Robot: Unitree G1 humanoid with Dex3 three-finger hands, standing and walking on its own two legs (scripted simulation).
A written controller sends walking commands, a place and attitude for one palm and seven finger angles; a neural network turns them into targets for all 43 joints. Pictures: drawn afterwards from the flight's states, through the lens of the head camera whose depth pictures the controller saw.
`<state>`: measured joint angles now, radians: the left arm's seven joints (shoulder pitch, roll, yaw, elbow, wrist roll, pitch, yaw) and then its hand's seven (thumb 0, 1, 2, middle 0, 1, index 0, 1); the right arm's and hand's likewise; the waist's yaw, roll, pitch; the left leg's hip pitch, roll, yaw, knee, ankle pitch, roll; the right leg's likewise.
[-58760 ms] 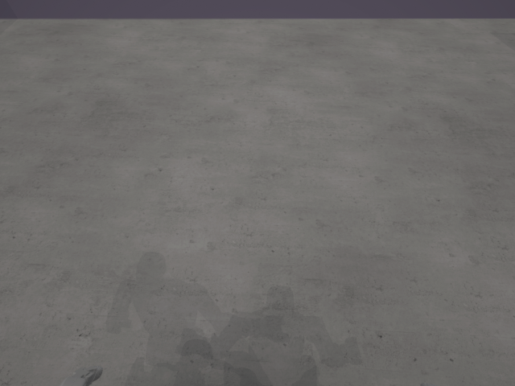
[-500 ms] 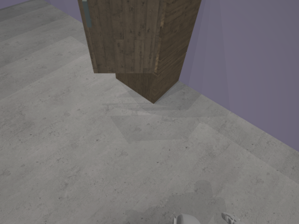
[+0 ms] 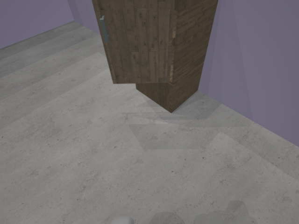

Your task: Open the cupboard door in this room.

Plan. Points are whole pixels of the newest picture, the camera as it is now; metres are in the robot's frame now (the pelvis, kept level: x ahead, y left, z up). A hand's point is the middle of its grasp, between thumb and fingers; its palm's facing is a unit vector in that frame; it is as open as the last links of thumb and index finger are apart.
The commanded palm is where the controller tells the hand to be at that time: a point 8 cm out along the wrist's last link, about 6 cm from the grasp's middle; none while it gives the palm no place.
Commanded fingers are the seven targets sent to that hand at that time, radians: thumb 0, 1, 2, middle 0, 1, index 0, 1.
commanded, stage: take the last steps up to it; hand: left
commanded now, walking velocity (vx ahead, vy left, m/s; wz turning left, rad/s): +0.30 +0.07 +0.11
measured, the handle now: (105, 28) +1.05 +0.29 +0.01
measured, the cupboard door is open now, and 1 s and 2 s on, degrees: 44 44 44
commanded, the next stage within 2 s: come to a stop and stand still in 1.32 s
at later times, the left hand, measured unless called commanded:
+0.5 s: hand out of the picture +0.08 +0.24 -0.18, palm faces +0.10 -0.98 -0.15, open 7.4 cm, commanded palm none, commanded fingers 0.00 0.90 0.90 -0.20 -0.30 -0.20 -0.30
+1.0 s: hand (102, 173) +0.31 +0.20 -0.17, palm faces +0.08 -0.98 -0.20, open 7.1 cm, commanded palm none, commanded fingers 0.00 0.90 0.90 -0.20 -0.30 -0.20 -0.30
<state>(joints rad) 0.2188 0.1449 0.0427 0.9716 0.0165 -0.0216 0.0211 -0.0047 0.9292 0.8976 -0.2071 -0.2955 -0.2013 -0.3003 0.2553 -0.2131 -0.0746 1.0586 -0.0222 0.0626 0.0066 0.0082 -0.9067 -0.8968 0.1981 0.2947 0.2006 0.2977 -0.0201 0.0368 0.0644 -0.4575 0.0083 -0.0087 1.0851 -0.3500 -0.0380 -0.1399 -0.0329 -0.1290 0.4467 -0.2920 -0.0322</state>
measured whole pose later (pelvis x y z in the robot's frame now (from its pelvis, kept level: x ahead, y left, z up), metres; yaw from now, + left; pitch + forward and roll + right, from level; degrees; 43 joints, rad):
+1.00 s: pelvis +0.28 +0.02 +0.00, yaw +2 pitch +0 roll +0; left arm 0.26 0.15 0.05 1.07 0.01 -0.08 0.01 -0.01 0.96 0.90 -0.20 -0.30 -0.20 -0.30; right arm 0.24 -0.16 -0.05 1.09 -0.02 -0.01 0.00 0.01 -0.91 -0.90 0.20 0.29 0.20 0.30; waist -0.01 0.02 0.06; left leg -0.52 0.11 0.05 0.97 -0.25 -0.03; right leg -0.15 0.01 -0.18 0.36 -0.23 -0.07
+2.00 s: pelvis +0.46 +0.07 -0.01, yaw +3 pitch -1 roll +1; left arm 0.16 0.18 0.05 1.03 0.01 0.05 0.03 -0.01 0.92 0.90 -0.21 -0.30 -0.20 -0.30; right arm 0.26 -0.14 -0.03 1.07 -0.02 0.03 -0.04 0.01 -0.91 -0.90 0.20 0.29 0.20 0.30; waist 0.01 -0.05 0.06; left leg -0.21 0.00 0.09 0.52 -0.30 0.03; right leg -0.31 -0.06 -0.05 0.66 -0.37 0.00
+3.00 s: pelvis +0.45 +0.06 +0.00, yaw +2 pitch -1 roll +1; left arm 0.26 0.17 -0.01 1.07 0.01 -0.01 0.03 0.00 0.91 0.90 -0.20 -0.29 -0.20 -0.30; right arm 0.26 -0.17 0.01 1.09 -0.01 -0.02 -0.02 0.01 -0.91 -0.90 0.20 0.29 0.20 0.30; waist 0.00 0.00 0.04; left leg -0.19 0.02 0.10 0.47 -0.26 0.01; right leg -0.21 -0.02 -0.02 0.51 -0.28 0.00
